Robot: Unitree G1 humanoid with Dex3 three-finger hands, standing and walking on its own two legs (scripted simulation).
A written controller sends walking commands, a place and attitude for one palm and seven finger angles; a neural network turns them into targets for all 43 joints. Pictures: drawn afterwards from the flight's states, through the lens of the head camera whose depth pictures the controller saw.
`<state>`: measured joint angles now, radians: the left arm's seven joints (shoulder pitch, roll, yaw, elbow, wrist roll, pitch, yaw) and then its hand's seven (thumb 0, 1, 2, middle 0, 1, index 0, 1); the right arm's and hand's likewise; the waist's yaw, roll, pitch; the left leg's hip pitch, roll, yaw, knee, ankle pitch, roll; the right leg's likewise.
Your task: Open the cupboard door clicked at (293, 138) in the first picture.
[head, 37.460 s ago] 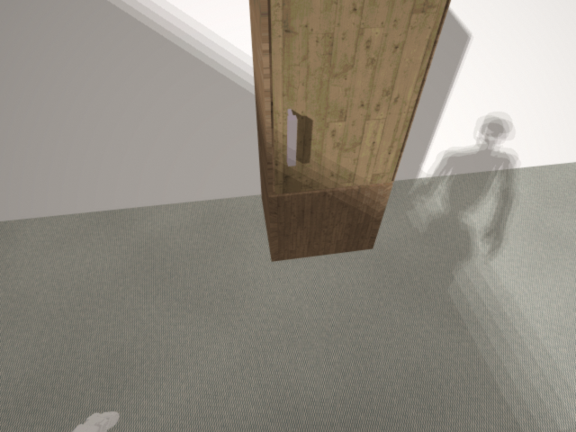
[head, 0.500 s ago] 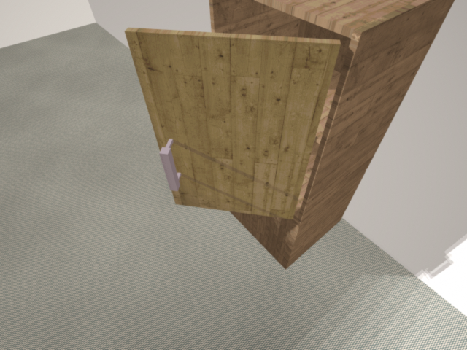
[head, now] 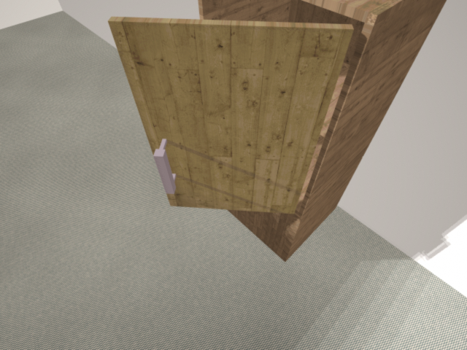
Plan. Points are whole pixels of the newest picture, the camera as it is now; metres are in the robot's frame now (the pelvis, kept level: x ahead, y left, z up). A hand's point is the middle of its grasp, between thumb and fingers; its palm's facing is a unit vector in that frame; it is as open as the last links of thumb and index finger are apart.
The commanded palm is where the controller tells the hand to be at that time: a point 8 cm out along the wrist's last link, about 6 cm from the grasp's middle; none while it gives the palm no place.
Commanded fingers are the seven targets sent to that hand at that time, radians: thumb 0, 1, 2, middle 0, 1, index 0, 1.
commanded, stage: come to a stop and stand still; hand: left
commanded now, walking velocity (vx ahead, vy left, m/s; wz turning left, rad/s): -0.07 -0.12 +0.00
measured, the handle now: (167, 167) +0.54 +0.21 -0.09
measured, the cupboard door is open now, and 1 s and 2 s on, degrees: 41 41 41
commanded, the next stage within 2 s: look again from close up in 1.00 s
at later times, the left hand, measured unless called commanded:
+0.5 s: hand out of the picture +0.03 +0.16 -0.17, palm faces +0.03 -0.98 -0.21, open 7.3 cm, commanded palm none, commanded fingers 0.00 0.90 0.90 -0.20 -0.30 -0.20 -0.30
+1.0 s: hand out of the picture -0.04 +0.13 -0.16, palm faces +0.05 -0.98 -0.20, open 7.3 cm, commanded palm none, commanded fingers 0.00 0.90 0.90 -0.20 -0.30 -0.20 -0.30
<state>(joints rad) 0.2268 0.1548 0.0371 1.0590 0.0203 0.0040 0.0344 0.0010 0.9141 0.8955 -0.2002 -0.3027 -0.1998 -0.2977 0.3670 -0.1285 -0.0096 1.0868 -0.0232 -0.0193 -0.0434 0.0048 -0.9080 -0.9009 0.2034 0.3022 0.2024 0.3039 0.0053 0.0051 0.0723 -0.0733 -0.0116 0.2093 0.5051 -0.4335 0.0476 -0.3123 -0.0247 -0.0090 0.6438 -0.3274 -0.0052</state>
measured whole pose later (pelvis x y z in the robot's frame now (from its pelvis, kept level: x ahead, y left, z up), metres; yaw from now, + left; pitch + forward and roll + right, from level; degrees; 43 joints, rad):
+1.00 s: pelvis -0.04 -0.04 +0.02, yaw +2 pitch -1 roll +1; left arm 0.26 0.16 0.00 1.13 0.01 -0.01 0.03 0.00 0.92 0.90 -0.20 -0.30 -0.20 -0.30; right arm 0.33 -0.13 -0.01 1.17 -0.02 -0.02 -0.03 0.00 -0.91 -0.90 0.20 0.30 0.20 0.30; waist 0.00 0.00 0.06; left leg -0.06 0.03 0.15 0.38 -0.29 0.00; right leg -0.24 0.02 -0.07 0.43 -0.17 -0.06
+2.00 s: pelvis -0.04 -0.03 +0.01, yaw +3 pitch -3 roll +1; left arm 0.24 0.22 0.01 1.03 0.02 -0.01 0.03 0.00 0.91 0.90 -0.20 -0.30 -0.20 -0.30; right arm 0.25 -0.27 -0.04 1.02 -0.02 -0.01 -0.03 0.01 -0.91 -0.90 0.20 0.30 0.20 0.30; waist -0.02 0.02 0.01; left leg -0.10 0.01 0.15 0.52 -0.36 0.02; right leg -0.28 -0.02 -0.07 0.58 -0.24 -0.04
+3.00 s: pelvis -0.05 -0.01 +0.02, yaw +4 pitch -2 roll +0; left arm 0.15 0.29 -0.01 1.09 0.02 -0.01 0.01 0.00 0.90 0.90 -0.20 -0.30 -0.20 -0.30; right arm 0.15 -0.30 -0.01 1.12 -0.02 -0.02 0.00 0.01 -0.91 -0.90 0.21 0.30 0.21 0.30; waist -0.01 -0.01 0.04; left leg -0.06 -0.02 0.14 0.36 -0.26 0.05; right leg -0.21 -0.03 -0.08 0.38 -0.12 -0.01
